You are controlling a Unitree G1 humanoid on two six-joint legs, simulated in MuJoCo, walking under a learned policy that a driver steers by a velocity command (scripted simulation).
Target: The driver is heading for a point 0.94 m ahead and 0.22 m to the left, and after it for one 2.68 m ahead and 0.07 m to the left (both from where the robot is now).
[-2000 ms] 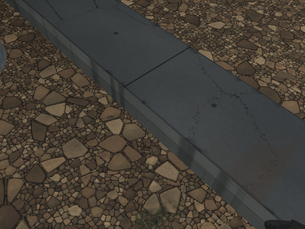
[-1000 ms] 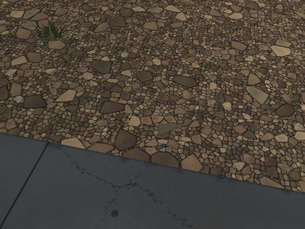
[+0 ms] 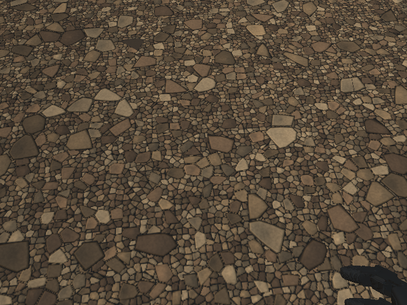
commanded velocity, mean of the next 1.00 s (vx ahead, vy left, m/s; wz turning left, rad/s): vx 0.50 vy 0.00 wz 0.25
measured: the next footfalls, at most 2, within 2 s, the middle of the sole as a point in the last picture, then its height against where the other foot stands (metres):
right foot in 0.46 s outside the picture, level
left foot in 0.98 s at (181, 242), level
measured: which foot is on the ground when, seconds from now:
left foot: down 0.00-0.46, up 0.48-0.96, down 0.98-1.00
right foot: up 0.00-0.44, down 0.46-1.00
